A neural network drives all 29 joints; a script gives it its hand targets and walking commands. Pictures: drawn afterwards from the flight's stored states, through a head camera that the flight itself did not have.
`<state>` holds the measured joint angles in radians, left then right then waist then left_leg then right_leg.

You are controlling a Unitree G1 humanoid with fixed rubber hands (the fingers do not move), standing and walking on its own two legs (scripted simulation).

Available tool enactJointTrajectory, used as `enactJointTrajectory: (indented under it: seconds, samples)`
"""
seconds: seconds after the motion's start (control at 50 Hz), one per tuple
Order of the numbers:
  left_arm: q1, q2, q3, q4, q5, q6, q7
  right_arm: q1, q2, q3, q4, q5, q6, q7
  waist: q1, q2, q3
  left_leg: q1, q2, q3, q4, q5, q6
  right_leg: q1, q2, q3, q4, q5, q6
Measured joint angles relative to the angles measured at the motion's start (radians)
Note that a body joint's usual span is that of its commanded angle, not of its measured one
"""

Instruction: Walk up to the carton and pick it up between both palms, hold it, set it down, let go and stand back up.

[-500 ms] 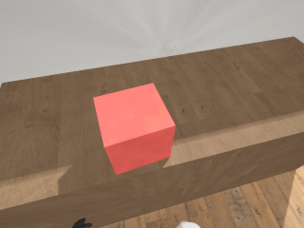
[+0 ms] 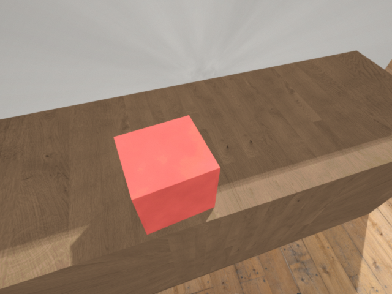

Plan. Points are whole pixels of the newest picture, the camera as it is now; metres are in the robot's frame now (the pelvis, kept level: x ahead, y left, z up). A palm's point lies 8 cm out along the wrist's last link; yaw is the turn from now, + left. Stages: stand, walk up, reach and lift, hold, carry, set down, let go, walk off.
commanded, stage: walk up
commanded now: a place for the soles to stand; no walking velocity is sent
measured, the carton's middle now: (168, 174) +0.39 +0.08 -0.02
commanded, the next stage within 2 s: none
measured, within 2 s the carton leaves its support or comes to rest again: neither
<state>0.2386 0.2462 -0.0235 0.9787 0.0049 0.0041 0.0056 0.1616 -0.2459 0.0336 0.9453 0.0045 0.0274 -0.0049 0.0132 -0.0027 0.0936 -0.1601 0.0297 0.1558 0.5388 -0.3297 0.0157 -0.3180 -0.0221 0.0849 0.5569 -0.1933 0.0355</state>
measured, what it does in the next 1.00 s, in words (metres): steps to the right, turning left: right foot, then left foot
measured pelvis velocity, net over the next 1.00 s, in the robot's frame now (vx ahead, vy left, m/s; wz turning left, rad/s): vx -0.06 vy -0.14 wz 0.40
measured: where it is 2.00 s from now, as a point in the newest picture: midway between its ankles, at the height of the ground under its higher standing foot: outside the picture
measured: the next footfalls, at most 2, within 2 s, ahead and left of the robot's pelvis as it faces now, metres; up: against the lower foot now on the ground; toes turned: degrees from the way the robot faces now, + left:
right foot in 0.50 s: +0.09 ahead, -0.21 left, +0.00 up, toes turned +25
left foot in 0.94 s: -0.07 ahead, -0.02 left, +0.00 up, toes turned +28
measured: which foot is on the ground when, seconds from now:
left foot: down 0.00-0.50, up 0.52-0.92, down 0.94-1.00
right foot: down 0.00-0.22, up 0.24-0.48, down 0.50-1.00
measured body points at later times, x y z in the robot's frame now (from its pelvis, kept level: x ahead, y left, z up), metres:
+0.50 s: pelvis -0.02 -0.09 -0.01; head +0.04 -0.10 +0.43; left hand +0.10 +0.19 -0.13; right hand +0.05 -0.36 -0.15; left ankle -0.02 +0.10 -0.73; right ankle +0.02 -0.24 -0.73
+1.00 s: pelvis -0.06 -0.14 -0.01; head -0.04 -0.13 +0.44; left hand -0.11 +0.13 -0.15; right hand +0.07 -0.35 -0.15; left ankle -0.12 -0.02 -0.73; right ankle +0.02 -0.24 -0.72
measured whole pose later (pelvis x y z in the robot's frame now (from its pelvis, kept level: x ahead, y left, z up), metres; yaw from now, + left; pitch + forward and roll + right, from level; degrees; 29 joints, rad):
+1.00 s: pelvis -0.06 -0.14 -0.01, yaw +23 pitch -2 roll +1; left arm 0.23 0.26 -0.01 0.91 0.03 0.05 -0.01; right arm 0.34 -0.21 -0.04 0.84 -0.01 -0.01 0.00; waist 0.00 -0.02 0.09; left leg -0.25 -0.01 -0.02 0.63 -0.35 0.00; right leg -0.35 -0.15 -0.19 0.72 -0.43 0.02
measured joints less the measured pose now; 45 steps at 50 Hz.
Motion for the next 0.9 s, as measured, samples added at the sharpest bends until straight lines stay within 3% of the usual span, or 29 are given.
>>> enactJointTrajectory:
  seconds: [0.22,0.3,0.38,0.46,0.52,0.54,0.58,0.62,0.68,0.78,0.9]
  samples:
    - [-0.005,-0.003,-0.002,-0.015,0.004,0.009,-0.003,0.034,-0.023,-0.001,0.026,-0.004,0.009,-0.006,-0.004,-0.003,-0.011,-0.003,0.012,0.041,0.0,-0.001,-0.009,-0.036,0.021,0.039,0.03,0.0,-0.01]
    - [-0.065,0.036,0.013,-0.059,0.047,0.069,-0.012,0.079,0.0,-0.025,-0.004,-0.026,-0.014,-0.043,-0.031,-0.022,0.025,-0.023,0.011,-0.009,0.024,0.007,-0.013,-0.107,-0.001,-0.041,0.279,-0.228,0.009]
    - [-0.134,0.066,0.031,-0.112,0.058,0.1,-0.017,0.106,0.011,-0.05,-0.033,-0.046,-0.03,-0.067,-0.036,-0.043,0.066,-0.035,0.021,-0.055,-0.006,0.048,-0.042,-0.158,-0.044,-0.055,0.428,-0.25,0.034]
    - [-0.18,0.067,0.039,-0.137,0.047,0.1,-0.032,0.106,-0.005,-0.065,-0.08,-0.055,-0.038,-0.06,-0.046,-0.03,0.079,-0.087,0.057,-0.109,0.014,0.066,-0.074,-0.119,-0.068,-0.046,0.329,-0.229,0.024]
    - [-0.187,0.044,0.04,-0.148,0.032,0.071,-0.037,0.095,-0.04,-0.07,-0.108,-0.057,-0.027,-0.04,-0.049,0.002,0.077,-0.167,0.087,-0.172,0.133,0.007,-0.076,-0.029,-0.055,-0.071,0.127,-0.086,-0.017]
    - [-0.186,0.026,0.037,-0.151,0.028,0.062,-0.035,0.081,-0.056,-0.071,-0.113,-0.052,-0.018,-0.039,-0.05,0.018,0.086,-0.199,0.073,-0.214,0.211,-0.089,-0.061,-0.027,-0.045,-0.09,0.135,-0.122,-0.045]
    - [-0.177,-0.012,0.02,-0.148,0.012,0.061,-0.027,0.057,-0.077,-0.08,-0.122,-0.034,0.0,-0.054,-0.05,0.043,0.094,-0.264,0.01,-0.279,0.408,-0.249,-0.039,-0.034,-0.039,-0.114,0.152,-0.133,-0.044]
    - [-0.161,-0.043,0.008,-0.148,0.007,0.072,-0.017,0.055,-0.083,-0.086,-0.132,-0.025,0.002,-0.06,-0.042,0.053,0.086,-0.308,-0.04,-0.283,0.56,-0.263,-0.037,-0.02,-0.039,-0.136,0.121,-0.108,-0.04]
    - [-0.136,-0.071,0.002,-0.148,0.01,0.066,-0.006,0.078,-0.083,-0.092,-0.139,-0.032,-0.004,-0.044,-0.028,0.056,0.067,-0.325,-0.076,-0.238,0.646,-0.212,-0.055,0.002,-0.042,-0.175,0.067,-0.074,-0.05]
    - [-0.09,-0.084,0.005,-0.149,0.02,0.012,0.01,0.13,-0.065,-0.096,-0.132,-0.045,0.015,-0.011,-0.007,0.052,0.04,-0.269,-0.083,-0.198,0.563,-0.173,-0.071,0.02,-0.066,-0.245,0.025,-0.054,-0.063]
    - [-0.04,-0.036,0.012,-0.117,0.031,0.005,0.013,0.155,-0.017,-0.084,-0.121,-0.034,0.0,0.018,0.001,0.026,0.018,-0.143,-0.02,-0.165,0.225,-0.141,-0.035,0.02,-0.116,-0.32,0.036,-0.058,-0.051]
